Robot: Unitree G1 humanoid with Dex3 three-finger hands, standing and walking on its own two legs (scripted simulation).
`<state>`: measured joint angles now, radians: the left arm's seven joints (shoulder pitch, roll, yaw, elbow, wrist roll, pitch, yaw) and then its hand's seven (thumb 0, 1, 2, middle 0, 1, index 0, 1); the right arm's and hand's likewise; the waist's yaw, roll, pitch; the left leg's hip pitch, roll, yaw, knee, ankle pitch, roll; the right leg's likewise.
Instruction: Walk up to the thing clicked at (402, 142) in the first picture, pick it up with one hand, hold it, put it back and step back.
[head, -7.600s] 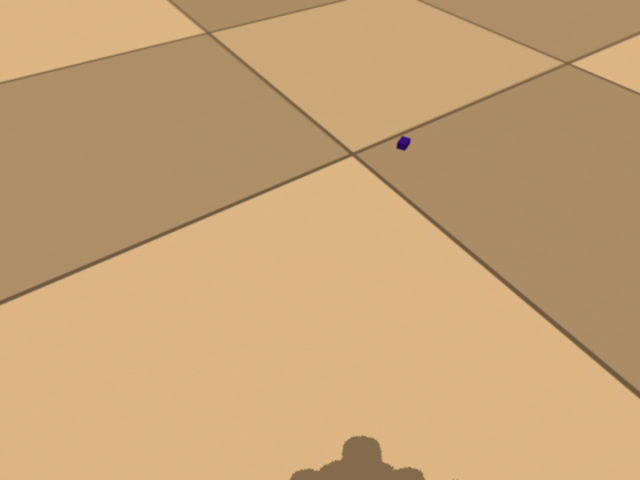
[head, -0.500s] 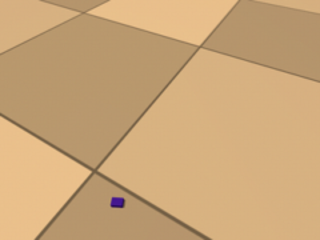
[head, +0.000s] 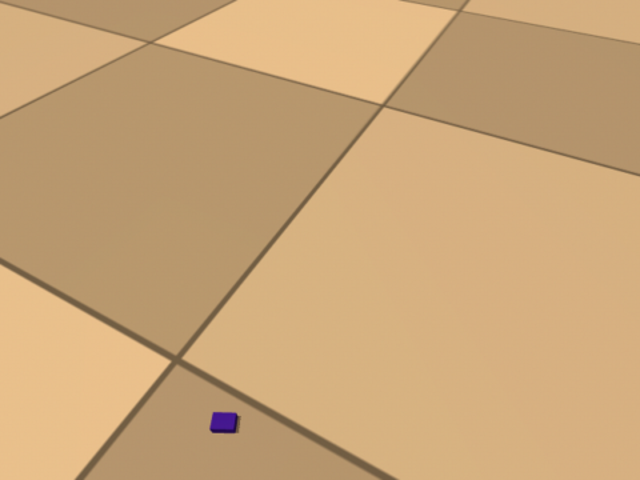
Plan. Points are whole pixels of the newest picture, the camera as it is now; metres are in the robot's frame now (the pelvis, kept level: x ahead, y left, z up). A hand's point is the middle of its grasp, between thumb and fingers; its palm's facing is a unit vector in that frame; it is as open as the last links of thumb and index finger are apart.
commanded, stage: walk up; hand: left
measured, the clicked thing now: (224, 422) +0.44 +0.28 -0.76
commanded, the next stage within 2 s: none
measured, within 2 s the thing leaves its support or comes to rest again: neither
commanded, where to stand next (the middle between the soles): +0.08 +0.02 m, yaw -1 degrees
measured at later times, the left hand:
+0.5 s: hand out of the picture +0.11 +0.27 -0.14, palm faces +0.10 -0.85 -0.52, open 7.4 cm
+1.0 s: hand out of the picture -0.04 +0.31 -0.19, palm faces +0.01 -0.95 -0.31, open 7.4 cm
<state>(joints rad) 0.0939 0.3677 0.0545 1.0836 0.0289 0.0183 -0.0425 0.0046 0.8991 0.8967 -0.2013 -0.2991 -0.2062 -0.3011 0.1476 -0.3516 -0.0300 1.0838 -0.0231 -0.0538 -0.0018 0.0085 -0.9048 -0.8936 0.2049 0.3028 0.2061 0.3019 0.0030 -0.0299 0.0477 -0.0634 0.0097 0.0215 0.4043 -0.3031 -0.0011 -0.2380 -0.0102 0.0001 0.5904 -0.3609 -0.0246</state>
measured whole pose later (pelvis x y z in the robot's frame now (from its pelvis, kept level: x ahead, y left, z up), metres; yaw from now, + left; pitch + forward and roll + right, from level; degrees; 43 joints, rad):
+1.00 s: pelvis -0.03 +0.02 -0.01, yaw +1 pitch -3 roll -1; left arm 0.33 0.47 0.09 1.00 0.03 0.04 -0.05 0.01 0.90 0.90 -0.20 -0.30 -0.21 -0.30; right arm 0.31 -0.39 -0.08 0.90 -0.03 -0.07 -0.01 0.01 -0.90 -0.89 0.21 0.30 0.21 0.30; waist 0.01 -0.11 0.07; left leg -0.19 0.07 0.02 0.59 -0.35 -0.01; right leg -0.47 0.02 0.16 1.08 -0.33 0.02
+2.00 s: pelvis -0.02 +0.00 -0.02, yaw -1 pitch -2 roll +0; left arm 0.26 0.44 0.08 0.98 0.03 0.04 -0.05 0.01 0.90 0.90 -0.20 -0.30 -0.21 -0.30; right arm 0.27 -0.41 -0.06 0.87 -0.04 -0.07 0.00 0.01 -0.90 -0.89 0.21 0.30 0.21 0.30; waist 0.01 -0.08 0.09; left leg -0.28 0.08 0.00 0.70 -0.39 0.01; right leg -0.37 0.00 0.02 0.96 -0.56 -0.01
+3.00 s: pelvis +0.03 -0.03 +0.01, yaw -2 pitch -3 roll +0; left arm 0.08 0.36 0.01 1.13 0.00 -0.02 0.00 0.00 0.90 0.90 -0.20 -0.30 -0.21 -0.30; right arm 0.04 -0.32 -0.01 1.10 -0.01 -0.01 0.01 0.01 -0.91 -0.89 0.20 0.30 0.20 0.30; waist 0.01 -0.01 0.07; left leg -0.12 -0.02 0.00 0.33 -0.17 0.03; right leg -0.08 -0.01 -0.01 0.31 -0.19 0.01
